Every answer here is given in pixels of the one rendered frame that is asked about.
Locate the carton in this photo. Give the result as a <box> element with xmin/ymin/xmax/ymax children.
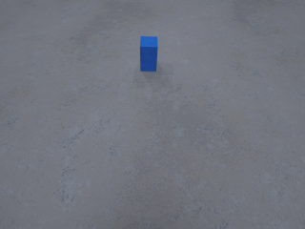
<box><xmin>140</xmin><ymin>36</ymin><xmax>158</xmax><ymax>72</ymax></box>

